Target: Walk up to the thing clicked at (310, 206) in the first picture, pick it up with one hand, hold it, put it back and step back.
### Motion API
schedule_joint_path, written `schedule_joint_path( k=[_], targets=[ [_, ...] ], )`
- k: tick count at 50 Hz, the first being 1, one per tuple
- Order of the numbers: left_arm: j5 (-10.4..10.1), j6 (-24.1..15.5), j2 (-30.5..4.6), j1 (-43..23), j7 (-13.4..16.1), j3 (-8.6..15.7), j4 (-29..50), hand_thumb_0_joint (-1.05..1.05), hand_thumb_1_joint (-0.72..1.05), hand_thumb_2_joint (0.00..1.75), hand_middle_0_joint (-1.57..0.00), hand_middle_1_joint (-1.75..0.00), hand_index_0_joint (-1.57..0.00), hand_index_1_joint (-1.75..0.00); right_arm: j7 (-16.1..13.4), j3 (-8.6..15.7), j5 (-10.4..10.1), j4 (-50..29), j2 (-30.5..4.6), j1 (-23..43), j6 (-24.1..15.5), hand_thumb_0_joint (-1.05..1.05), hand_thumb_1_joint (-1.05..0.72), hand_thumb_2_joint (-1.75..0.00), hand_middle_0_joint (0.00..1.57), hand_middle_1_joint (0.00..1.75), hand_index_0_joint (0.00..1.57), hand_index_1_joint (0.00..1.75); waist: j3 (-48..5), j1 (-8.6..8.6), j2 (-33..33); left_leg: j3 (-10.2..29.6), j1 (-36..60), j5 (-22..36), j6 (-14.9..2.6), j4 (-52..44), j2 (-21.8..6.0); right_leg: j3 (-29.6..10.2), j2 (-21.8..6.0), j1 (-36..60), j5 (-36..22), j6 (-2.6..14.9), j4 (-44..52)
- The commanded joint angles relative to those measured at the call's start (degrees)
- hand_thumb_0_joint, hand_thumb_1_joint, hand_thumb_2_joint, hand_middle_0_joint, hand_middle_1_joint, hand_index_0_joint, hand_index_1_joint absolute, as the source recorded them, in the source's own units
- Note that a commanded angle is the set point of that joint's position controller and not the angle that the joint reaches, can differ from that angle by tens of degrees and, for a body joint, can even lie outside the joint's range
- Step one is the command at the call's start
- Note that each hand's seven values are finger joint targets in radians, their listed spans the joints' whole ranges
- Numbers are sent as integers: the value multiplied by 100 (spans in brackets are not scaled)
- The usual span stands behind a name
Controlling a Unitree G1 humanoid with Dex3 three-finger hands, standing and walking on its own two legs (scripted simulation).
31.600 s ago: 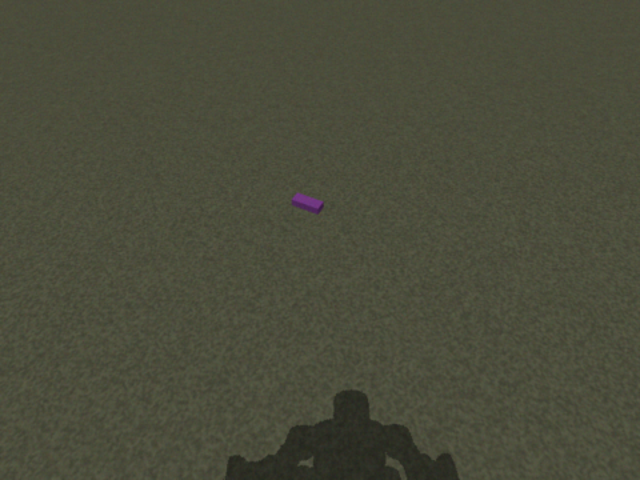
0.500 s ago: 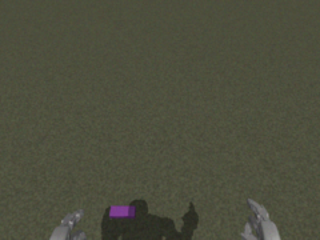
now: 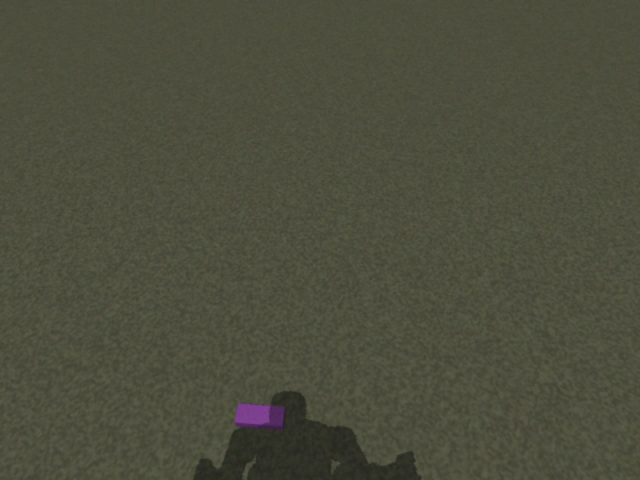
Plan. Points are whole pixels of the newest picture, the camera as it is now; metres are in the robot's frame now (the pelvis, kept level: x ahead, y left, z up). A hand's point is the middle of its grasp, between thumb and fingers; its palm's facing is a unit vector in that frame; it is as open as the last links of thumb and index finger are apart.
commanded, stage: stand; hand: left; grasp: from above
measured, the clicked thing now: (260, 416) +0.45 +0.20 -0.74
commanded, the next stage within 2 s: none
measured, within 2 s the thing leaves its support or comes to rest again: neither
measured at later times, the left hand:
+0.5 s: hand out of the picture +0.04 +0.24 -0.14, palm faces +0.03 -0.94 -0.34, open 7.4 cm
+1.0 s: hand out of the picture +0.06 +0.23 -0.14, palm faces +0.00 -0.94 -0.33, open 7.4 cm
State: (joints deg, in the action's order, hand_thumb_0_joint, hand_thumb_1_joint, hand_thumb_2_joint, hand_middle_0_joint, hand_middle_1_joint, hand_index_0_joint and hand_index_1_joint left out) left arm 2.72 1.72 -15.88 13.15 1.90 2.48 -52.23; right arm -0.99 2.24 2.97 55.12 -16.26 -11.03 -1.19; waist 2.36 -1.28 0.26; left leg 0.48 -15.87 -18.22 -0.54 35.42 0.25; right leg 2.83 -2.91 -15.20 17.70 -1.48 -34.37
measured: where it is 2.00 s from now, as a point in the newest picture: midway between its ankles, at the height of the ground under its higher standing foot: outside the picture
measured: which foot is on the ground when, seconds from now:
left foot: down 0.00-1.00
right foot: down 0.00-1.00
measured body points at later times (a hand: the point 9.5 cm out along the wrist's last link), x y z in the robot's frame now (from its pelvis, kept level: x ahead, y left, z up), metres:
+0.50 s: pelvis +0.00 +0.00 +0.02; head +0.00 -0.01 +0.47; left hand +0.04 +0.29 -0.12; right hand +0.07 -0.28 -0.13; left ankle +0.01 +0.11 -0.73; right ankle +0.01 -0.14 -0.73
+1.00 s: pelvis +0.00 +0.00 +0.02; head +0.00 -0.01 +0.47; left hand +0.06 +0.28 -0.12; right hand +0.07 -0.29 -0.12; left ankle +0.01 +0.11 -0.73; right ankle +0.01 -0.14 -0.73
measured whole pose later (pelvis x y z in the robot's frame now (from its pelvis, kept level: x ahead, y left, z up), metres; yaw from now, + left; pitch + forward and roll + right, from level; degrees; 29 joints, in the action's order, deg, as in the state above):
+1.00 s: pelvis +0.00 +0.00 +0.02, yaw +0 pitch -3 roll +0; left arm 1.5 -0.3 -17.0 6.7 1.0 1.7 -67.5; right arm -0.9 0.5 1.4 65.7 -17.8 -7.3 -0.7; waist 3.3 -0.3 0.7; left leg 0.1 -5.5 -10.2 -0.1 19.0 0.0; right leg 2.7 -2.3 -5.2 9.8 -1.3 -18.4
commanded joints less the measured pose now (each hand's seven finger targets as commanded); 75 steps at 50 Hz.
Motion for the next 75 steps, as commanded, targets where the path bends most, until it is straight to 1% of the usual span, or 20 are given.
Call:
schedule_joint_path(
  k=[1,3,4,6,10,18,22,26,34,39,41,43,47,51,56,63,65,66,72,75],
  targets=[
    [-68,-253,-960,-338,62,224,36,0,90,90,-20,-30,-20,-30,-104,211,-63,-211,-980,292,-87,0,-90,-90,20,30,20,30,-368,22,32,586,415,1171,-183,-1077,-453,-502,-347,509,-987,262,1047],
    [-69,-245,-966,-391,59,197,-178,0,90,90,-20,-30,-20,-30,-102,190,-91,-58,-978,241,-54,0,-90,-90,20,30,20,30,-184,62,32,601,386,896,-134,-1337,-456,-488,-331,573,-738,228,1201],
    [-74,-247,-998,-403,63,203,-265,0,90,90,-20,-30,-20,-30,-108,198,-94,6,-1013,229,-49,0,-90,-90,20,30,20,30,-218,60,59,606,428,961,-144,-1393,-490,-490,-350,674,-813,227,1255],
    [-75,-240,-976,-351,57,168,-457,0,90,90,-20,-30,-20,-30,-110,184,-100,120,-1030,284,-29,0,-90,-90,20,30,20,30,-107,31,80,638,455,813,-128,-1547,-502,-446,-327,706,-793,192,1347],
    [-76,-252,-1023,-372,68,153,-730,0,90,90,-20,-30,-20,-30,-119,171,-125,278,-1057,335,-26,0,-90,-90,20,30,20,30,-107,20,48,635,619,1061,-126,-1682,-542,-455,-380,832,-963,183,1504],
    [-89,-251,-1101,-501,55,135,-1032,0,90,90,-20,-30,-20,-30,-102,120,-137,488,-1067,416,-20,0,-90,-90,20,30,20,30,-6,22,-11,627,681,1017,-102,-1896,-572,-457,-413,921,-942,170,1731],
    [-102,-246,-1087,-562,38,127,-1131,0,90,90,-20,-30,-20,-30,-90,94,-142,567,-1082,411,-7,0,-90,-90,20,30,20,30,31,25,8,614,656,850,-87,-1961,-571,-455,-406,947,-832,163,1789],
    [-114,-271,-1141,-612,26,127,-1144,0,90,90,-20,-30,-20,-30,-78,81,-154,595,-1125,481,-29,0,-90,-90,20,30,20,30,-75,13,6,608,780,1165,-97,-1941,-620,-484,-445,1010,-1032,185,1833],
    [-132,-279,-1240,-768,9,134,-1179,0,90,90,-20,-30,-20,-30,-80,42,-158,664,-1170,501,-36,0,-90,-90,20,30,20,30,-120,47,2,547,839,1408,-88,-1978,-639,-503,-455,1057,-1219,181,1881],
    [-136,-260,-1258,-797,-5,135,-1219,0,90,90,-20,-30,-20,-30,-81,32,-170,682,-1209,556,-25,0,-90,-90,20,30,20,30,-81,55,4,569,817,1143,-81,-2053,-654,-493,-442,1009,-1038,185,1879],
    [-143,-266,-1224,-848,-15,120,-1218,0,90,90,-20,-30,-20,-30,-70,9,-166,696,-1163,538,-26,0,-90,-90,20,30,20,30,-72,70,-14,549,790,1183,-81,-2038,-669,-508,-454,1024,-1029,196,1889],
    [-144,-271,-1228,-802,-27,115,-1204,0,90,90,-20,-30,-20,-30,-70,28,-173,700,-1265,580,-41,0,-90,-90,20,30,20,30,-130,45,62,554,824,1222,-89,-2020,-687,-529,-462,1042,-1102,202,1902],
    [-152,-286,-1280,-839,-31,126,-1212,0,90,90,-20,-30,-20,-30,-65,12,-178,706,-1242,567,-54,0,-90,-90,20,30,20,30,-211,63,0,539,889,1502,-79,-2007,-689,-529,-471,1116,-1257,192,1886],
    [-159,-279,-1248,-815,-45,115,-1227,0,90,90,-20,-30,-20,-30,-62,9,-177,719,-1271,585,-54,0,-90,-90,20,30,20,30,-168,68,40,525,849,1330,-80,-2023,-678,-512,-456,1072,-1206,184,1903],
    [-160,-299,-1318,-898,-47,127,-1172,0,90,90,-20,-30,-20,-30,-54,3,-184,697,-1308,613,-58,0,-90,-90,20,30,20,30,-253,82,-30,523,940,1547,-99,-1981,-727,-539,-489,1084,-1310,197,1896],
    [-165,-297,-1301,-874,-66,102,-1174,0,90,90,-20,-30,-20,-30,-39,-2,-188,702,-1339,649,-51,0,-90,-90,20,30,20,30,-174,79,20,544,859,1356,-76,-2037,-726,-510,-470,1037,-1102,190,1918],
    [-170,-307,-1329,-919,-74,102,-1153,0,90,90,-20,-30,-20,-30,-35,-12,-186,723,-1338,592,-54,0,-90,-90,20,30,20,30,-188,112,2,524,793,1311,-72,-2034,-715,-547,-492,1083,-1179,193,1943],
    [-171,-307,-1335,-885,-74,100,-1158,0,90,90,-20,-30,-20,-30,-32,-9,-190,711,-1331,655,-54,0,-90,-90,20,30,20,30,-162,74,-1,556,844,1306,-59,-2068,-722,-517,-474,1039,-1063,197,1932],
    [-180,-324,-1367,-878,-88,91,-1130,0,90,90,-20,-30,-20,-30,-24,-8,-200,716,-1392,654,-60,0,-90,-90,20,30,20,30,-257,99,30,521,871,1391,-72,-2010,-720,-555,-505,1101,-1264,193,1954],
    [-174,-324,-1407,-915,-83,98,-1084,0,90,90,-20,-30,-20,-30,-28,1,-192,712,-1427,663,-60,0,-90,-90,20,30,20,30,-328,93,21,515,903,1583,-87,-1981,-748,-540,-525,1142,-1442,210,1902]
  ],
)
